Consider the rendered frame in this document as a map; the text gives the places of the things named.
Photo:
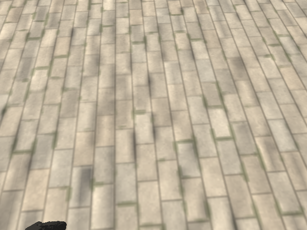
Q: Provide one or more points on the robot left hand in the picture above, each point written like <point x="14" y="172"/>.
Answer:
<point x="49" y="225"/>

